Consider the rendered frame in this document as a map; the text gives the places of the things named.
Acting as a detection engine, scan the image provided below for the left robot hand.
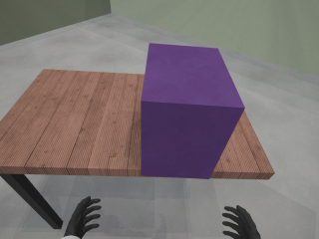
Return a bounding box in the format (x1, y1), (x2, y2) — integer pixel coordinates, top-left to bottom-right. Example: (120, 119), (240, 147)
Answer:
(64, 196), (102, 239)

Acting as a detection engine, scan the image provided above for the right robot hand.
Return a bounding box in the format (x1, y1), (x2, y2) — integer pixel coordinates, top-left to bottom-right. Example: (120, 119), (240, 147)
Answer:
(222, 205), (261, 239)

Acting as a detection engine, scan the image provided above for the carton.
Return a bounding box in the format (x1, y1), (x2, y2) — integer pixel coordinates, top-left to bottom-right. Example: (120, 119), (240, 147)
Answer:
(141, 43), (245, 179)

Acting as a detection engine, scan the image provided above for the table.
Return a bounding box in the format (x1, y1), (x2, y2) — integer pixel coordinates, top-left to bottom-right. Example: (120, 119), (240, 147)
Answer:
(0, 69), (275, 229)

